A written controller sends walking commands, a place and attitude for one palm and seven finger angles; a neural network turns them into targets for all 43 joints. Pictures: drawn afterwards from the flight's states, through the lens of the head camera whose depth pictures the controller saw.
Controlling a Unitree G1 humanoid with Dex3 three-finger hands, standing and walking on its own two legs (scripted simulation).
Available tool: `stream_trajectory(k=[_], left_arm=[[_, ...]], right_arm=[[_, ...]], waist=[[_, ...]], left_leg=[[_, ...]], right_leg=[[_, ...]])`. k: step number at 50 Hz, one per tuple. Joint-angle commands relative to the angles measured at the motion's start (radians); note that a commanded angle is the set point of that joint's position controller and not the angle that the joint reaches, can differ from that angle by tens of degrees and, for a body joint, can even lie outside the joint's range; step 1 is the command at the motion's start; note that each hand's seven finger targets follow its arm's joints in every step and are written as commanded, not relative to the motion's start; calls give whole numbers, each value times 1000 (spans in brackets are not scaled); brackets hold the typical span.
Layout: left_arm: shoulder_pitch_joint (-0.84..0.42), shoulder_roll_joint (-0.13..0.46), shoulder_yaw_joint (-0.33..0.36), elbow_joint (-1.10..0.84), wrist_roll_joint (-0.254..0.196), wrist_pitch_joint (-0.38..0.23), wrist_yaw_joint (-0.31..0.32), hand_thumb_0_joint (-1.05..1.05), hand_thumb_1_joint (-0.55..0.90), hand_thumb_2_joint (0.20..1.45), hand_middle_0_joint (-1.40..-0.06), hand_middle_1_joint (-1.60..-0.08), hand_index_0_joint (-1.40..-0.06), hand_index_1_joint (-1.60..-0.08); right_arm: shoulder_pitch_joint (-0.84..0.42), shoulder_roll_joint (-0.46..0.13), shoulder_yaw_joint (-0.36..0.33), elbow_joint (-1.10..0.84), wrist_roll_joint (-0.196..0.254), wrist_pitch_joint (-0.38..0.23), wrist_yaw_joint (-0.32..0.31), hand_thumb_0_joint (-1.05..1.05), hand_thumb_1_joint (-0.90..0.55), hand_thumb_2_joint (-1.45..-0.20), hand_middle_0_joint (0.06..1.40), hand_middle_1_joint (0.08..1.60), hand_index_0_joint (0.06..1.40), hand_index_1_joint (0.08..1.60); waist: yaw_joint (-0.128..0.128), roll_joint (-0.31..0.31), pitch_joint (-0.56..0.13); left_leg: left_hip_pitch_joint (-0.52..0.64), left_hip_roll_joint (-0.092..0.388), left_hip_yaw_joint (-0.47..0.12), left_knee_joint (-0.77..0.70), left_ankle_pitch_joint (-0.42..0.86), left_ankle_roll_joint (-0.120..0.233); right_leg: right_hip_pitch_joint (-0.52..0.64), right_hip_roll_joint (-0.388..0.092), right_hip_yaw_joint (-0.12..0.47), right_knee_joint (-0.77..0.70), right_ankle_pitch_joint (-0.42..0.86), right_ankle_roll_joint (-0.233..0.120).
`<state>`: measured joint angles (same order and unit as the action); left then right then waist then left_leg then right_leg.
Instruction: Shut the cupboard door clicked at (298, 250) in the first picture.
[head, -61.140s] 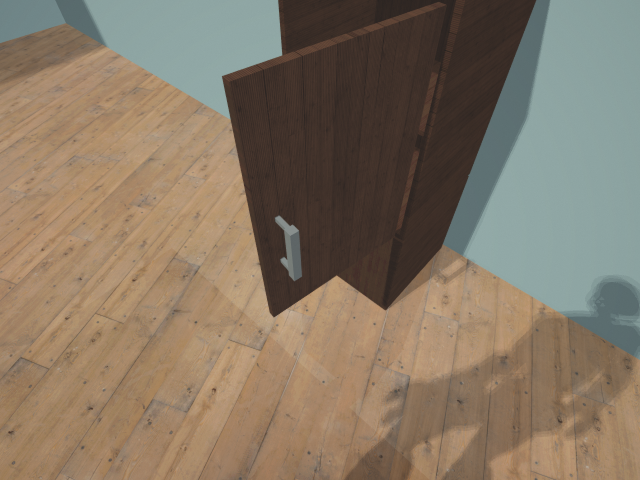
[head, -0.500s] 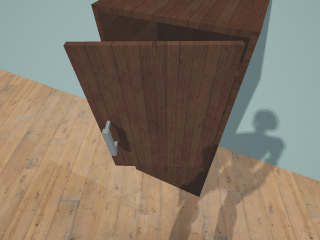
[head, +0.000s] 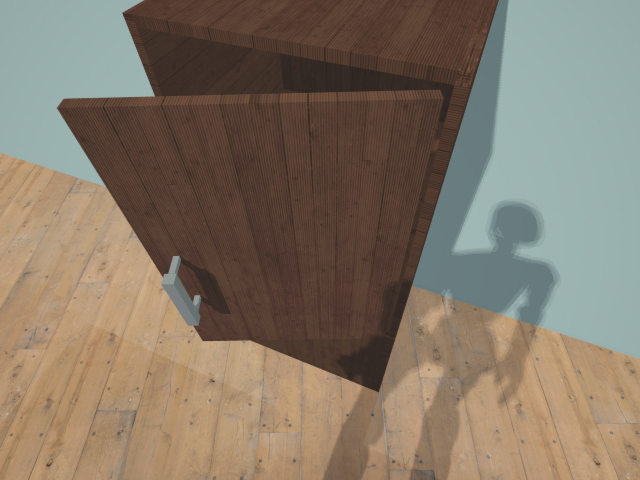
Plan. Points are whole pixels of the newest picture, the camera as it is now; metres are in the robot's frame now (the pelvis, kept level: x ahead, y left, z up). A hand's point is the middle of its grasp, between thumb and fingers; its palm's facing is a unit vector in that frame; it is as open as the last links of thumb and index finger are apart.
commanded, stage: come to a stop and stand still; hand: left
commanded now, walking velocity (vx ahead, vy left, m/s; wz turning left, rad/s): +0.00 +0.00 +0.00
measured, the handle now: (185, 292) +0.41 +0.26 -0.09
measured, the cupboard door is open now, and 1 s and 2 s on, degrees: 23 23 23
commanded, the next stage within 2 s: look again from close up in 0.84 s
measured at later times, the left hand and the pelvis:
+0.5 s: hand out of the picture +0.03 +0.14 -0.17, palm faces +0.04 -0.97 -0.23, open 7.3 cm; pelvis +0.02 -0.04 +0.00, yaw +1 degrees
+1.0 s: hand out of the picture +0.03 +0.13 -0.17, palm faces +0.06 -0.97 -0.22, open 7.4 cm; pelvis +0.02 -0.05 +0.00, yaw +1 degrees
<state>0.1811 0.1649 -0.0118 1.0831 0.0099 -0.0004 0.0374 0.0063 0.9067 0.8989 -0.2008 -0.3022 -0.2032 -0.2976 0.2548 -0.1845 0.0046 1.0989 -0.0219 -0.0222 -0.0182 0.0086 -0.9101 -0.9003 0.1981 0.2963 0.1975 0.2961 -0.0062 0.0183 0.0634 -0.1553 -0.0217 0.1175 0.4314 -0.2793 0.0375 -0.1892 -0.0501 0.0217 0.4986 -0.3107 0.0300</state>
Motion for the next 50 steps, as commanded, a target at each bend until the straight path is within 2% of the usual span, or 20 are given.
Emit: stream_trajectory(k=[1,5,8,13,17,21,24,36,42,44,50], left_arm=[[69,128,24,-14,3,-16,5,0,900,900,-200,-300,-200,-300],[72,122,26,-9,2,-19,5,0,900,900,-200,-300,-200,-300],[77,119,27,-8,2,-22,5,0,900,900,-200,-300,-200,-300],[93,114,28,0,2,-27,8,0,900,900,-200,-300,-200,-300],[97,113,27,7,2,-28,9,0,900,900,-200,-300,-200,-300],[108,117,28,10,2,-30,9,0,900,900,-200,-300,-200,-300],[113,112,28,10,1,-31,9,0,900,900,-200,-300,-200,-300],[124,125,35,11,1,-35,8,0,900,900,-200,-300,-200,-300],[118,127,36,8,0,-34,7,0,900,900,-200,-300,-200,-300],[117,125,36,6,-1,-34,7,0,900,900,-200,-300,-200,-300],[107,126,36,5,-1,-33,4,0,900,900,-200,-300,-200,-300]], right_arm=[[50,-80,-13,-25,5,-13,-12,0,-900,-900,200,300,200,300],[55,-69,-13,-10,6,-12,-13,0,-900,-900,200,300,200,300],[60,-60,-13,-1,7,-12,-15,0,-900,-900,200,300,200,300],[60,-55,-16,7,8,-11,-19,0,-900,-900,200,300,200,300],[54,-57,-17,14,8,-7,-21,0,-900,-900,200,300,200,300],[47,-57,-17,16,9,-4,-21,0,-900,-900,200,300,200,300],[39,-57,-17,17,8,-4,-22,0,-900,-900,200,300,200,300],[26,-63,-19,15,9,-3,-26,0,-900,-900,200,300,200,300],[27,-64,-20,16,8,-2,-26,0,-900,-900,200,300,200,300],[28,-66,-19,20,7,-4,-26,0,-900,-900,200,300,200,300],[28,-65,-18,23,7,-3,-24,0,-900,-900,200,300,200,300]], waist=[[10,-34,-41],[9,-17,-40],[10,-40,-53],[9,-41,-67],[6,-31,-53],[7,-49,-47],[7,-35,-42],[10,-42,-53],[10,-40,-42],[13,-18,-43],[13,-32,-11]], left_leg=[[19,126,-118,-73,254,-2],[24,125,-112,-68,262,-7],[36,128,-107,-62,278,-8],[60,130,-99,-50,316,-15],[64,132,-98,-52,301,-20],[59,130,-92,-51,272,-25],[63,130,-93,-49,285,-26],[62,132,-84,-49,274,-35],[59,133,-88,-59,259,-37],[64,136,-90,-61,280,-36],[49,137,-97,-78,243,-33]], right_leg=[[-1,-61,43,-58,274,-61],[5,-61,48,-67,305,-67],[21,-59,43,-69,349,-69],[34,-64,41,-71,429,-73],[26,-66,47,-82,432,-74],[36,-69,48,-95,456,-75],[37,-65,49,-96,473,-77],[69,-70,49,-112,539,-72],[63,-67,52,-121,510,-74],[60,-63,46,-119,487,-75],[40,-60,49,-139,407,-75]])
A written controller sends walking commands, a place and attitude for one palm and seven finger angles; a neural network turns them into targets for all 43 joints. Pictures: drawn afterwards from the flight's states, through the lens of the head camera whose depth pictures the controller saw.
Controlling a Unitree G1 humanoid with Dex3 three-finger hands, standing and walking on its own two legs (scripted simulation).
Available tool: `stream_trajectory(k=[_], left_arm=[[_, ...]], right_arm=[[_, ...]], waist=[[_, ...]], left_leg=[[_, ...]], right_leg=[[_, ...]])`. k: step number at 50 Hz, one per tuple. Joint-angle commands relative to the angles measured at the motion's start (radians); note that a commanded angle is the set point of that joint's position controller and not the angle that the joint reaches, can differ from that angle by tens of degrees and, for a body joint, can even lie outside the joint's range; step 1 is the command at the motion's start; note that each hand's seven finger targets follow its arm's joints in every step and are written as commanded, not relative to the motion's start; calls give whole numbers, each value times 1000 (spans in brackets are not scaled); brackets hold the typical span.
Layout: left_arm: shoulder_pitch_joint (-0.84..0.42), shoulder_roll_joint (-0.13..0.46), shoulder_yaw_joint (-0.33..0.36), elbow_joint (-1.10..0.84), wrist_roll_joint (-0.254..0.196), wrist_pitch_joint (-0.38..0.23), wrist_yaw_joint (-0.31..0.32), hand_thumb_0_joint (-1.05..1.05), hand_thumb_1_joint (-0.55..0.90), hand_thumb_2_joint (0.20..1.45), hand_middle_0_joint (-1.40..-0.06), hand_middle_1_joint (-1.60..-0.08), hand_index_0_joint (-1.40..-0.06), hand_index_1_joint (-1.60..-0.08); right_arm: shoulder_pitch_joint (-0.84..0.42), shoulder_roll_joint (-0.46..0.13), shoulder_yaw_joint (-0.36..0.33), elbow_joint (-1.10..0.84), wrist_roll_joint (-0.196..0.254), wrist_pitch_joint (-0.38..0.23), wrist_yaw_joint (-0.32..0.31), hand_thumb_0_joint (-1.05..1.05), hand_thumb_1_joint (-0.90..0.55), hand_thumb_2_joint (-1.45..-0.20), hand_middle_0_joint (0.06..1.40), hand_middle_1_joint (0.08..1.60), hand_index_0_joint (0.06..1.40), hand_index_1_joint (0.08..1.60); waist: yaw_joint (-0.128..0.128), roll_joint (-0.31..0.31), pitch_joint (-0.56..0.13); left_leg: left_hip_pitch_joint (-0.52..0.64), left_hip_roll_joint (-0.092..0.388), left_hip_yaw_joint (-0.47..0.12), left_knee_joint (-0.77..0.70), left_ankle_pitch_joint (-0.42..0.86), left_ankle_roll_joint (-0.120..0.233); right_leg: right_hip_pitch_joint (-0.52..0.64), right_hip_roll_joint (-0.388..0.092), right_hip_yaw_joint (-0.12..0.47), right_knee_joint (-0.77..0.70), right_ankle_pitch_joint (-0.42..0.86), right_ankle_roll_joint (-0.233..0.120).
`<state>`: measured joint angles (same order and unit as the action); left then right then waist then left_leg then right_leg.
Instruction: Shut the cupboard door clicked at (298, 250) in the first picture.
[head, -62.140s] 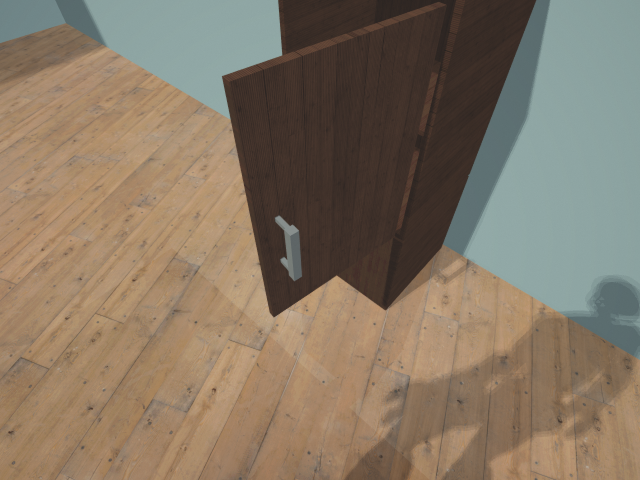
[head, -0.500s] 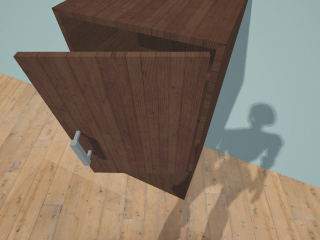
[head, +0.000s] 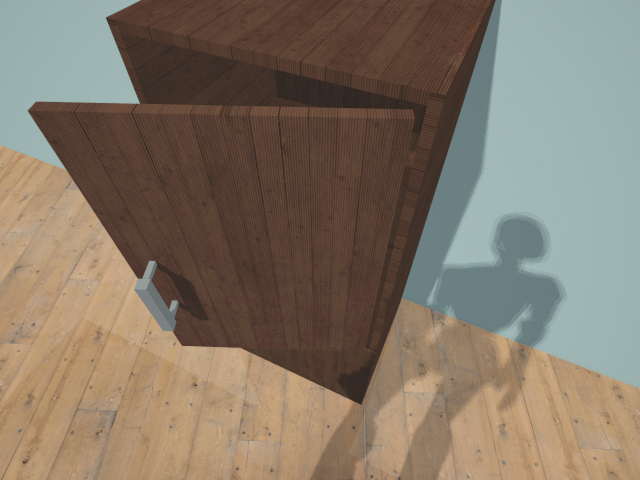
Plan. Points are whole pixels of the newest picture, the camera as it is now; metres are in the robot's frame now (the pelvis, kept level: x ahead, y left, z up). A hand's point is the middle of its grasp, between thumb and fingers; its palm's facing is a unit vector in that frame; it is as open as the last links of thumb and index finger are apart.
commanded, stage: look again from close up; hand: left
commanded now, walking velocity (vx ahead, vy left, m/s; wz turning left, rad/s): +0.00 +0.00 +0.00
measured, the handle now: (160, 297) +0.39 +0.30 -0.09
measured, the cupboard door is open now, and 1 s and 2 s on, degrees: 23 23 23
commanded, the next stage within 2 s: shuffle to correct the standing spot in 0.40 s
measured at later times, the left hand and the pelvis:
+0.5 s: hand out of the picture +0.01 +0.19 -0.17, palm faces +0.04 -0.97 -0.22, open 7.4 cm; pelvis -0.01 +0.01 +0.00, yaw +0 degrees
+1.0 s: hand out of the picture -0.03 +0.28 -0.19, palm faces +0.09 -0.97 -0.24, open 7.4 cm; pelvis -0.05 +0.08 -0.01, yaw +1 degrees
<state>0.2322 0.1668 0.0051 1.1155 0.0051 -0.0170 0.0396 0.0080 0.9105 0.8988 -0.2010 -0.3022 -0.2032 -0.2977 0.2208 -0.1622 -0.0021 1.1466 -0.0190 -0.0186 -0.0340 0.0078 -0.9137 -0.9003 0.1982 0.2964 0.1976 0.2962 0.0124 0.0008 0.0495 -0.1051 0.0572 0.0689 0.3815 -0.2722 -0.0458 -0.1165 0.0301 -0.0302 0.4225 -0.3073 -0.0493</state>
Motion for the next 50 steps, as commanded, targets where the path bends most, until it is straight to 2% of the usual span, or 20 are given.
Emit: stream_trajectory(k=[1,6,14,25,27,29,32,35,37,39,40,42,43,44,45,46,47,48,49,50], left_arm=[[54,123,19,-27,4,-16,2,0,900,900,-200,-300,-200,-300],[52,132,22,-31,3,-20,2,0,900,900,-200,-300,-200,-300],[53,127,23,-30,3,-21,2,0,900,900,-200,-300,-200,-300],[40,137,23,-30,4,-21,-1,0,900,900,-200,-300,-200,-300],[26,166,33,-44,6,-23,1,0,900,900,-200,-300,-200,-300],[55,128,29,-44,5,-12,10,0,900,900,-200,-300,-200,-300],[60,151,47,-61,9,2,15,0,900,900,-200,-300,-200,-300],[61,183,64,-80,13,13,18,0,900,900,-200,-300,-200,-300],[68,198,73,-89,17,19,19,0,900,900,-200,-300,-200,-300],[75,209,86,-99,24,25,24,0,900,900,-200,-300,-200,-300],[63,214,91,-109,27,26,24,0,900,900,-200,-300,-200,-300],[16,219,96,-133,29,29,20,0,900,900,-200,-300,-200,-300],[-15,221,98,-143,26,32,18,0,900,900,-200,-300,-200,-300],[-28,207,96,-153,22,36,15,0,900,900,-200,-300,-200,-300],[-18,155,85,-166,21,45,12,0,900,900,-200,-300,-200,-300],[5,84,71,-174,17,53,10,0,900,900,-200,-300,-200,-300],[0,80,63,-158,21,63,21,0,900,900,-200,-300,-200,-300],[-3,109,68,-160,23,58,16,0,900,900,-200,-300,-200,-300],[-7,151,75,-148,25,44,3,0,900,900,-200,-300,-200,-300],[10,137,72,-133,26,37,-7,0,900,900,-200,-300,-200,-300]], right_arm=[[64,-88,-12,-24,4,-7,-8,0,-900,-900,200,300,200,300],[69,-95,-13,-24,4,-11,-8,0,-900,-900,200,300,200,300],[67,-96,-16,-17,4,-14,-9,0,-900,-900,200,300,200,300],[57,-103,-18,-17,4,-15,-6,0,-900,-900,200,300,200,300],[43,-131,-27,-35,5,-15,-6,0,-900,-900,200,300,200,300],[63,-83,-22,-40,5,-3,-7,0,-900,-900,200,300,200,300],[58,-92,-36,-68,1,20,-6,0,-900,-900,200,300,200,300],[47,-95,-47,-104,0,36,-4,0,-900,-900,200,300,200,300],[29,-94,-56,-130,-1,45,0,0,-900,-900,200,300,200,300],[3,-94,-65,-158,-1,50,2,0,-900,-900,200,300,200,300],[1,-92,-67,-167,1,51,6,0,-900,-900,200,300,200,300],[30,-85,-70,-173,5,48,13,0,-900,-900,200,300,200,300],[62,-78,-70,-162,5,45,14,0,-900,-900,200,300,200,300],[107,-80,-68,-148,2,37,14,0,-900,-900,200,300,200,300],[127,-117,-73,-147,-5,26,13,0,-900,-900,200,300,200,300],[115,-169,-77,-164,-13,24,14,0,-900,-900,200,300,200,300],[106,-159,-73,-166,-12,20,9,0,-900,-900,200,300,200,300],[48,-187,-75,-180,-12,10,2,0,-900,-900,200,300,200,300],[-17,-215,-75,-190,-12,1,0,0,-900,-900,200,300,200,300],[-42,-204,-71,-193,-13,-5,0,0,-900,-900,200,300,200,300]], waist=[[-6,-13,-5],[-6,-18,-38],[-3,-14,-28],[-5,-5,-25],[-1,2,-34],[4,4,-53],[9,-15,-52],[13,-89,-41],[26,-160,-20],[42,-184,1],[36,-194,0],[8,-186,-28],[-13,-183,-37],[-32,-138,-61],[-33,33,-80],[-20,234,-69],[-37,222,-66],[-7,157,-25],[9,98,-10],[18,72,-2]], left_leg=[[-1,59,-49,-31,232,50],[9,58,-52,-26,267,51],[11,61,-55,-27,284,54],[8,61,-68,-45,269,57],[3,60,-69,-31,312,57],[-3,55,-51,-1,348,47],[-50,42,-32,50,286,37],[-113,7,-9,139,191,27],[-186,-20,-2,223,-10,20],[-262,-26,-26,332,-184,18],[-271,-24,-44,350,-202,19],[-199,-31,-37,238,-135,16],[-115,-39,-6,135,-34,14],[-9,-32,2,52,101,19],[52,79,-115,-5,267,58],[-22,238,-270,-83,366,146],[-156,267,-341,-166,189,178],[-198,276,-378,-188,45,217],[-209,252,-365,-200,-87,231],[-201,231,-337,-214,-152,225]], right_leg=[[-30,-141,100,-64,393,4],[-5,-145,96,-54,442,3],[-11,-143,91,-53,433,4],[-18,-145,89,-66,366,6],[-15,-162,103,-46,449,-3],[-3,-181,110,-12,528,0],[-8,-219,142,15,535,-23],[-14,-284,208,2,556,-62],[-12,-351,268,-20,596,-116],[-19,-412,315,-29,637,-173],[-21,-409,299,-15,660,-176],[-57,-370,232,41,653,-130],[-106,-345,198,73,587,-95],[-173,-288,154,122,454,-57],[-260,-172,70,227,166,-3],[-289,-63,-30,375,-227,52],[-228,-54,48,502,-302,44],[-246,-68,84,553,-272,27],[-245,-80,98,561,-209,18],[-248,-81,87,546,-166,21]])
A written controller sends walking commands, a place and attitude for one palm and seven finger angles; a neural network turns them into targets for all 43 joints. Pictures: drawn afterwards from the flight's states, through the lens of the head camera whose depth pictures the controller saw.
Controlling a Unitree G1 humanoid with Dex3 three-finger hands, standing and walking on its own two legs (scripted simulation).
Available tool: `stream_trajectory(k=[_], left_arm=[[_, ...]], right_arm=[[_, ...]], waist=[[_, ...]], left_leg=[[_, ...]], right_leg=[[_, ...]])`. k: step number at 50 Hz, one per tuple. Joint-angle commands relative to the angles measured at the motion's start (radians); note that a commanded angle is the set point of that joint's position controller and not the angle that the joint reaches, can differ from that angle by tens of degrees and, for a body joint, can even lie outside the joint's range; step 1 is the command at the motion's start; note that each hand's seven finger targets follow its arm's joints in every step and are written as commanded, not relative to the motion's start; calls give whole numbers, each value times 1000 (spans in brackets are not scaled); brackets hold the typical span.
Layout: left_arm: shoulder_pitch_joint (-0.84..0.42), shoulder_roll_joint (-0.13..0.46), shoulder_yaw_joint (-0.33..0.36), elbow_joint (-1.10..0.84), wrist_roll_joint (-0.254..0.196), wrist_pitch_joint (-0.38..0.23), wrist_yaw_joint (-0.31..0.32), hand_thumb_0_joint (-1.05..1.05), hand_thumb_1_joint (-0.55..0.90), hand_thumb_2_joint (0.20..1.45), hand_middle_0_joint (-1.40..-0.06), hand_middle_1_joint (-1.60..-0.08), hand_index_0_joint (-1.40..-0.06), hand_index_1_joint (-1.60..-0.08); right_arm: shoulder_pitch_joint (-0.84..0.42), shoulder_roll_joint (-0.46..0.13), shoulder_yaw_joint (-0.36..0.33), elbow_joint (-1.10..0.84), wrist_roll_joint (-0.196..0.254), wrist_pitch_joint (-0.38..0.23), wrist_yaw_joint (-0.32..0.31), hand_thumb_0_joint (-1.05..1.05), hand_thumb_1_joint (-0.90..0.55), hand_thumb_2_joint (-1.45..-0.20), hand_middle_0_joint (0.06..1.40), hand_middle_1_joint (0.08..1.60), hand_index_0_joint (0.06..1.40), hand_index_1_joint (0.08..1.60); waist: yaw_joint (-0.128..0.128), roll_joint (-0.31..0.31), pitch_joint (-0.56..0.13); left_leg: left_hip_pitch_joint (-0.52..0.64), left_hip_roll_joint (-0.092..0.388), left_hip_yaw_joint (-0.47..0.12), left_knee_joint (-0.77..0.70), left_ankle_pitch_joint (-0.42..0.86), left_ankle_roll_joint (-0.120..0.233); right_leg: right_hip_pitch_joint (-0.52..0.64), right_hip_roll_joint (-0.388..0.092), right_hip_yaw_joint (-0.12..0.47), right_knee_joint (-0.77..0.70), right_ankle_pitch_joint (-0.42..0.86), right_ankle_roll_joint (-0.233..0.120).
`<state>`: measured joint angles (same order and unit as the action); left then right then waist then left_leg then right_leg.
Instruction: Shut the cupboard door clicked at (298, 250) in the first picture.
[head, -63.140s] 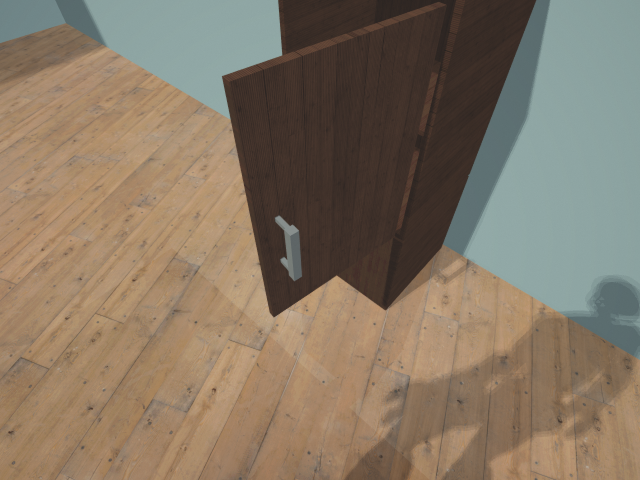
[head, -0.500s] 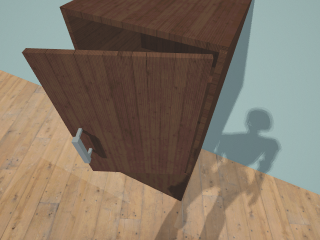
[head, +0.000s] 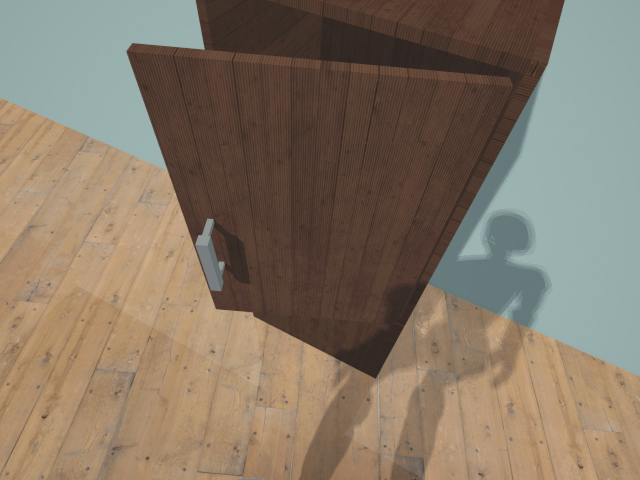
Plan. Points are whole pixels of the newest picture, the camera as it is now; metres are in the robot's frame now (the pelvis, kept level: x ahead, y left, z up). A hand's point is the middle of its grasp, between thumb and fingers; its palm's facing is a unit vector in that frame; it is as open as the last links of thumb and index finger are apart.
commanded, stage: come to a stop and stand still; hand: left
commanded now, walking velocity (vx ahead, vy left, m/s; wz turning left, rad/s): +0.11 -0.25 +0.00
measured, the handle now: (213, 256) +0.45 +0.22 -0.08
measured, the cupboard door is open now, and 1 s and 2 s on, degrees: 23 23 23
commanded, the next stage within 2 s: look again from close up in 0.96 s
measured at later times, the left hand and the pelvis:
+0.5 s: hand out of the picture +0.01 +0.16 -0.17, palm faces -0.04 -0.98 -0.22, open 7.3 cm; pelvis -0.02 -0.02 +0.00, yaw +0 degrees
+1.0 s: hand out of the picture -0.01 +0.12 -0.17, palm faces +0.03 -0.98 -0.18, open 7.4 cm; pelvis +0.00 -0.04 +0.01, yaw +0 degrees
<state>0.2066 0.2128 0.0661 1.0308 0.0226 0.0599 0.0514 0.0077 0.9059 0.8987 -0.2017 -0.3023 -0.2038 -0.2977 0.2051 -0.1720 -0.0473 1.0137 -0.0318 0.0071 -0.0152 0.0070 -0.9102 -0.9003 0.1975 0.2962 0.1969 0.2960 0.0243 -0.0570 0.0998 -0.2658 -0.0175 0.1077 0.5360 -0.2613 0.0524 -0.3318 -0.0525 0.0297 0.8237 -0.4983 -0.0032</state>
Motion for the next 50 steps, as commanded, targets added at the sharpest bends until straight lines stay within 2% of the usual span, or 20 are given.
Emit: stream_trajectory(k=[1,3,7,8,11,16,17,18,19,20,21,23,24,27,30,32,34,38,42,50], left_arm=[[61,50,-1,-28,8,-40,-24,0,900,900,-200,-300,-200,-300],[80,11,-17,-4,7,-38,-28,0,900,900,-200,-300,-200,-300],[54,18,-15,-16,9,-31,-35,0,900,900,-200,-300,-200,-300],[33,20,-17,-22,9,-33,-37,0,900,900,-200,-300,-200,-300],[34,10,-17,-18,2,-30,-37,0,900,900,-200,-300,-200,-300],[78,-18,-24,16,-6,-39,-29,0,900,900,-200,-300,-200,-300],[218,32,-37,59,12,-54,0,0,900,900,-200,-300,-200,-300],[224,40,-37,49,10,-80,5,0,900,900,-200,-300,-200,-300],[151,73,-55,25,-2,-90,0,0,900,900,-200,-300,-200,-300],[82,85,-62,-3,-3,-86,-7,0,900,900,-200,-300,-200,-300],[75,81,-58,-10,-4,-85,-7,0,900,900,-200,-300,-200,-300],[71,61,-59,-10,-7,-86,-5,0,900,900,-200,-300,-200,-300],[77,54,-60,-11,-8,-83,-6,0,900,900,-200,-300,-200,-300],[96,55,-60,-11,-10,-87,-8,0,900,900,-200,-300,-200,-300],[120,54,-62,-1,-11,-96,-9,0,900,900,-200,-300,-200,-300],[129,50,-64,4,-13,-97,-8,0,900,900,-200,-300,-200,-300],[145,50,-65,10,-12,-100,-8,0,900,900,-200,-300,-200,-300],[161,50,-65,21,-11,-102,-6,0,900,900,-200,-300,-200,-300],[161,53,-65,28,-11,-97,-7,0,900,900,-200,-300,-200,-300],[174,55,-65,41,-10,-96,-9,0,900,900,-200,-300,-200,-300]], right_arm=[[-9,-151,-14,-44,0,-34,-19,0,-900,-900,200,300,200,300],[56,-91,0,-8,3,-33,-25,0,-900,-900,200,300,200,300],[135,-123,-14,28,-2,-26,-31,0,-900,-900,200,300,200,300],[148,-120,-14,35,-4,-27,-33,0,-900,-900,200,300,200,300],[157,-143,-19,48,-2,-24,-35,0,-900,-900,200,300,200,300],[126,-126,-17,61,2,-22,-27,0,-900,-900,200,300,200,300],[28,-200,-28,3,19,-15,-18,0,-900,-900,200,300,200,300],[-3,-134,0,-30,16,-23,-10,0,-900,-900,200,300,200,300],[69,-38,20,-29,19,-23,1,0,-900,-900,200,300,200,300],[102,-46,21,-21,9,-18,8,0,-900,-900,200,300,200,300],[102,-58,18,-7,6,-16,11,0,-900,-900,200,300,200,300],[120,-72,19,-1,9,-17,5,0,-900,-900,200,300,200,300],[118,-76,23,-6,10,-14,4,0,-900,-900,200,300,200,300],[123,-69,30,-6,10,-16,5,0,-900,-900,200,300,200,300],[127,-68,36,2,13,-26,2,0,-900,-900,200,300,200,300],[124,-70,39,10,15,-27,0,0,-900,-900,200,300,200,300],[114,-71,40,23,16,-32,-2,0,-900,-900,200,300,200,300],[96,-66,41,42,19,-33,-6,0,-900,-900,200,300,200,300],[79,-75,40,50,20,-27,-5,0,-900,-900,200,300,200,300],[54,-81,41,64,20,-30,-8,0,-900,-900,200,300,200,300]], waist=[[0,135,-56],[-22,143,-65],[-59,135,-93],[-67,138,-89],[-67,155,-129],[-38,189,-119],[21,86,-118],[26,78,-80],[-41,-72,-109],[-63,1,-111],[-69,57,-105],[-62,23,-36],[-58,20,5],[-54,37,12],[-44,24,-33],[-41,-5,-34],[-35,38,-59],[-31,-3,-58],[-30,29,-37],[-24,46,-52]], left_leg=[[-7,289,-345,-376,-158,110],[73,285,-319,-367,-52,98],[185,315,-326,-334,104,111],[208,317,-324,-311,205,116],[225,308,-304,-283,294,114],[107,260,-272,-282,147,85],[58,227,-182,-97,151,30],[4,148,-137,7,207,-11],[-16,98,-80,5,-16,-46],[51,62,-62,-5,-41,-60],[72,63,-76,-7,13,-55],[23,102,-110,-32,39,-31],[-14,98,-114,-45,-7,-30],[-3,90,-106,-63,0,-33],[30,99,-107,-66,115,-30],[37,101,-105,-71,130,-30],[60,107,-104,-73,188,-29],[78,111,-97,-84,213,-30],[75,108,-96,-104,161,-34],[101,114,-100,-122,193,-33]], right_leg=[[-42,1,14,123,54,-13],[-67,2,-2,83,67,3],[-104,7,-23,48,19,11],[-110,7,-24,16,6,11],[-62,13,-34,-34,-8,12],[87,18,-68,-262,101,-1],[95,5,-36,-371,220,-16],[158,-55,11,-548,409,-28],[130,-142,109,-553,298,-70],[44,-146,75,-531,85,-92],[19,-90,51,-477,117,-78],[21,-46,15,-447,149,-58],[13,-47,25,-457,106,-60],[5,-50,45,-460,115,-65],[62,-48,35,-438,277,-52],[75,-52,33,-441,317,-48],[102,-52,23,-424,409,-42],[124,-56,22,-434,501,-36],[113,-58,29,-461,414,-34],[137,-59,24,-475,454,-28]])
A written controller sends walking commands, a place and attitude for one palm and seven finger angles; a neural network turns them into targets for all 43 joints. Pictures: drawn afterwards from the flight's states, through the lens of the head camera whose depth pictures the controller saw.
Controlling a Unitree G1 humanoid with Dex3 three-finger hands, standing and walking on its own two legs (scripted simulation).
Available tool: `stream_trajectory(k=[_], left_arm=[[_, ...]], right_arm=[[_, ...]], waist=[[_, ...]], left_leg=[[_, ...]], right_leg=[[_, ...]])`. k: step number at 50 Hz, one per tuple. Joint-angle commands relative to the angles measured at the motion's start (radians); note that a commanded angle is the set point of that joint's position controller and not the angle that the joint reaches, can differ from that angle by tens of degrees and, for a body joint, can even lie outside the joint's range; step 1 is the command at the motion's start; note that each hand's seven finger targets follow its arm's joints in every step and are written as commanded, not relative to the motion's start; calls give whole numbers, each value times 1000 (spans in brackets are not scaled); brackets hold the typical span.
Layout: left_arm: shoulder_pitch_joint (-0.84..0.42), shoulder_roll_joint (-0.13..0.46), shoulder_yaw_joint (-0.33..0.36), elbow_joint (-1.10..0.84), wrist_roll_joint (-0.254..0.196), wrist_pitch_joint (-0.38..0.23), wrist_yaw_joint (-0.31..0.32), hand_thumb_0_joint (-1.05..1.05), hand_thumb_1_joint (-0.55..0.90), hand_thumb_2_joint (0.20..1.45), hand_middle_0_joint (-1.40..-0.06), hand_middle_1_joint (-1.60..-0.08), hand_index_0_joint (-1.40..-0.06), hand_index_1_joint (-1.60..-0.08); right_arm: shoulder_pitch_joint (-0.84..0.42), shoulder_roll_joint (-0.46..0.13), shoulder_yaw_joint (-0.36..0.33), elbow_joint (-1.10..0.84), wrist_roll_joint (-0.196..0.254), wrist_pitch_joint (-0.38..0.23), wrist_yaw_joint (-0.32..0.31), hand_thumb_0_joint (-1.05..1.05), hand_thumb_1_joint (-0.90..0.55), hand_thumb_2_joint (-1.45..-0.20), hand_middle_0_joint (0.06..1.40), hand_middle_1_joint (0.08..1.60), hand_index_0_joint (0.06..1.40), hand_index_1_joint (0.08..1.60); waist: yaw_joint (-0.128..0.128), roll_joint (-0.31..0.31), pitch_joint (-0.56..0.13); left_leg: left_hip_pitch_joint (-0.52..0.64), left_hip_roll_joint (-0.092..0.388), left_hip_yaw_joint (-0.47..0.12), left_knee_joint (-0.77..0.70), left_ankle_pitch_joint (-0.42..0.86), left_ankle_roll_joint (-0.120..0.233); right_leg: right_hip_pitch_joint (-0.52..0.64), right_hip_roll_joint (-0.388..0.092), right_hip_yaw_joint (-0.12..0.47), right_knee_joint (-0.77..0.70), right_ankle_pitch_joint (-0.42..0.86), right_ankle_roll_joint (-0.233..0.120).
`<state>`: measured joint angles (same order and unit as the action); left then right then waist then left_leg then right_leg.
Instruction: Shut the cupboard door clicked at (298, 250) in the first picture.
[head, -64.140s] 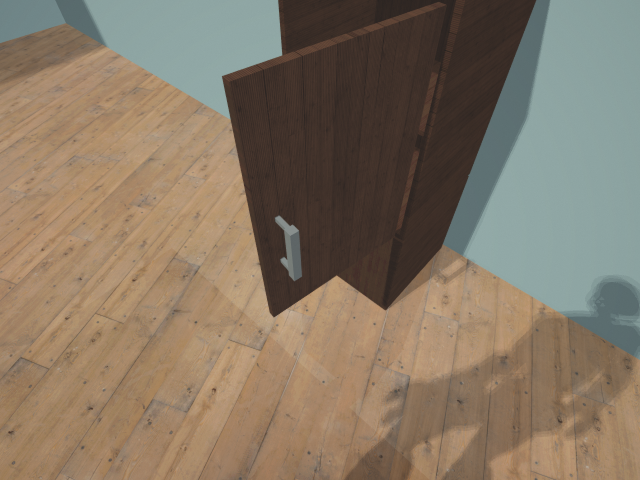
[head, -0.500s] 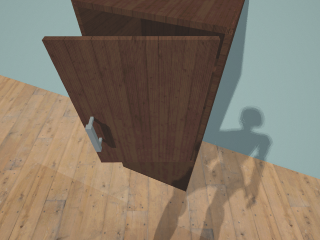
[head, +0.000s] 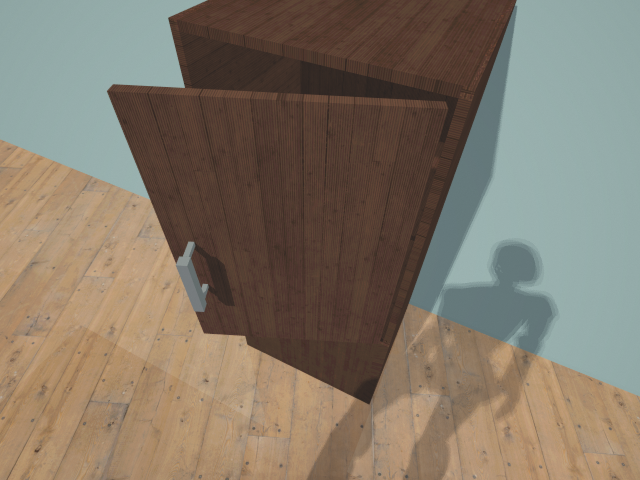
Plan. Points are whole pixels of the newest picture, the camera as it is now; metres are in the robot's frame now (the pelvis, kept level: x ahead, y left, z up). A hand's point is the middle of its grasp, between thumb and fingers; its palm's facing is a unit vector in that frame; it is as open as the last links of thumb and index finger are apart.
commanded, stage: look again from close up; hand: left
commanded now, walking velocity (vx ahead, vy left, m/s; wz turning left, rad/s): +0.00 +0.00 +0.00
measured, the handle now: (195, 277) +0.45 +0.26 -0.09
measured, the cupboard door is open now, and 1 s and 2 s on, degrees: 23 23 23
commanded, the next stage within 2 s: raise the hand and make a fist in 0.60 s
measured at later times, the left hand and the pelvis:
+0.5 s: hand out of the picture -0.01 +0.19 -0.18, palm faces +0.03 -0.98 -0.18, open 7.4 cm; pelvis +0.00 +0.02 +0.00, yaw +0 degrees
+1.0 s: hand (176, 430) +0.18 +0.19 -0.03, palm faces +0.02 -1.00 +0.01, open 6.7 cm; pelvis -0.05 +0.02 -0.07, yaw +1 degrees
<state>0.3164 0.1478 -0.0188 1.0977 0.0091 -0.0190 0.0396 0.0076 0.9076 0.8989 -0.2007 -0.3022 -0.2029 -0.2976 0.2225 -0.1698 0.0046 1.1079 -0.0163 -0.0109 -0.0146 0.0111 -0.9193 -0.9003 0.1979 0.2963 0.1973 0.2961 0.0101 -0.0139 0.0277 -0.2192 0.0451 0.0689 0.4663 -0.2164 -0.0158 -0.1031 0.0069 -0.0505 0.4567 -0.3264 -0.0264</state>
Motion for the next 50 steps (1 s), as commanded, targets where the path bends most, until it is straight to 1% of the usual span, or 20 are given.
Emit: stream_trajectory(k=[1,10,13,17,32,34,35,36,37,38,39,40,41,42,43,45,47,48,49,50], left_arm=[[65,123,20,-25,4,-18,3,0,900,900,-200,-300,-200,-300],[72,123,21,-16,5,-16,3,0,900,900,-200,-300,-200,-300],[70,119,20,-14,6,-13,2,0,900,900,-200,-300,-200,-300],[64,119,20,-10,4,-10,1,0,900,900,-200,-300,-200,-300],[71,110,21,-3,4,-7,2,0,900,900,-200,-300,-200,-300],[73,108,21,-3,5,-7,2,0,900,900,-200,-300,-200,-300],[102,106,13,8,24,-27,38,0,900,900,-200,-300,-200,-300],[-750,625,356,-1649,-127,-297,36,0,900,900,-200,-300,-200,-300],[-79,201,46,-1352,-135,-221,44,0,900,900,-218,-320,-218,-320],[149,0,-13,-1188,-169,-66,61,0,900,900,-237,-340,-237,-340],[48,-29,-48,-1144,-174,-66,60,0,900,900,-255,-360,-255,-360],[-1,-18,-16,-1107,-168,-110,44,0,900,900,-273,-380,-273,-380],[27,17,39,-991,-161,-167,21,0,900,900,-292,-400,-292,-400],[118,9,72,-888,-174,-243,-13,0,900,900,-310,-420,-310,-420],[227,24,119,-824,-182,-325,-64,0,900,900,-328,-440,-328,-440],[298,-17,129,-817,-225,-513,-201,0,900,900,-365,-480,-365,-480],[261,39,165,-843,-255,-689,-341,0,900,900,-402,-520,-402,-520],[300,101,244,-817,-262,-708,-368,0,900,900,-420,-540,-420,-540],[286,111,239,-878,-281,-689,-388,0,900,900,-438,-560,-438,-560],[237,128,242,-959,-299,-654,-397,0,900,900,-457,-580,-457,-580]], right_arm=[[35,-86,-10,-30,5,-12,-9,0,-900,-900,200,300,200,300],[30,-89,-10,-16,6,-14,-11,0,-900,-900,200,300,200,300],[29,-88,-8,-11,7,-13,-11,0,-900,-900,200,300,200,300],[37,-95,-8,-7,5,-15,-10,0,-900,-900,200,300,200,300],[59,-93,-10,6,6,-21,-12,0,-900,-900,200,300,200,300],[64,-91,-11,6,6,-22,-12,0,-900,-900,200,300,200,300],[14,-122,-11,-63,13,-29,-3,0,-900,-900,200,300,200,300],[119,-306,-41,-361,36,-212,-89,0,-900,-900,200,300,200,300],[53,-209,-2,-363,62,-296,-101,0,-900,-900,200,300,200,300],[15,-166,-18,-343,58,-330,-82,0,-900,-900,200,300,200,300],[19,-167,-21,-339,67,-348,-56,0,-900,-900,200,300,200,300],[20,-190,-52,-382,51,-354,-38,0,-900,-900,200,300,200,300],[1,-209,-67,-413,40,-355,-25,0,-900,-900,200,300,200,300],[-30,-202,-70,-447,29,-355,-16,0,-900,-900,200,300,200,300],[-49,-193,-79,-485,31,-354,1,0,-900,-900,200,300,200,300],[-76,-186,-96,-543,10,-343,32,0,-900,-900,200,300,200,300],[-108,-193,-112,-590,7,-329,53,0,-900,-900,200,300,200,300],[-110,-189,-123,-622,17,-314,58,0,-900,-900,200,300,200,300],[-130,-200,-120,-676,21,-300,58,0,-900,-900,200,300,200,300],[-143,-202,-119,-716,33,-287,50,0,-900,-900,200,300,200,300]], waist=[[-8,-7,15],[-4,-9,17],[-1,-9,48],[-2,18,36],[0,4,27],[0,-2,31],[6,74,85],[-185,95,-342],[-38,394,-509],[-26,301,-388],[-71,110,-163],[-81,13,-27],[-85,-63,25],[-54,-144,28],[-1,-106,-18],[53,-207,-163],[64,-142,-240],[93,-64,-262],[98,-8,-298],[96,-1,-326]], left_leg=[[54,52,-61,-50,150,34],[59,56,-67,-66,172,38],[46,57,-73,-83,153,41],[46,58,-84,-97,148,43],[60,62,-92,-117,169,52],[58,62,-92,-118,177,53],[10,70,-77,72,314,27],[417,18,-90,13,434,56],[483,39,-87,-11,597,34],[334,46,-121,-31,592,-4],[132,31,-140,-13,407,1],[-5,11,-152,25,156,10],[-150,-17,-149,93,-32,10],[-264,-31,-140,163,-116,11],[-303,-44,-120,229,-70,6],[-417,-43,-99,385,-13,-13],[-537,-51,-91,512,-56,-17],[-563,-52,-81,544,-54,-8],[-580,-61,-68,554,-97,-1],[-598,-68,-51,568,-140,8]], right_leg=[[-85,-118,104,-108,289,-3],[-65,-120,93,-118,306,2],[-77,-115,86,-130,248,3],[-73,-115,85,-131,195,3],[-66,-121,76,-130,183,9],[-66,-121,75,-130,190,10],[-146,-147,127,-129,390,11],[-196,-21,-28,43,484,14],[-221,19,-45,140,209,1],[-240,18,-58,205,86,13],[-344,1,-51,197,33,25],[-388,0,-63,147,19,19],[-461,-9,-72,129,5,15],[-531,-12,-75,169,-63,14],[-546,-11,-65,224,-48,0],[-644,8,-74,421,-25,-10],[-738,1,-30,546,-59,-19],[-743,-3,-1,579,-52,-27],[-747,-6,11,593,-89,-25],[-735,-10,38,587,-133,-19]])
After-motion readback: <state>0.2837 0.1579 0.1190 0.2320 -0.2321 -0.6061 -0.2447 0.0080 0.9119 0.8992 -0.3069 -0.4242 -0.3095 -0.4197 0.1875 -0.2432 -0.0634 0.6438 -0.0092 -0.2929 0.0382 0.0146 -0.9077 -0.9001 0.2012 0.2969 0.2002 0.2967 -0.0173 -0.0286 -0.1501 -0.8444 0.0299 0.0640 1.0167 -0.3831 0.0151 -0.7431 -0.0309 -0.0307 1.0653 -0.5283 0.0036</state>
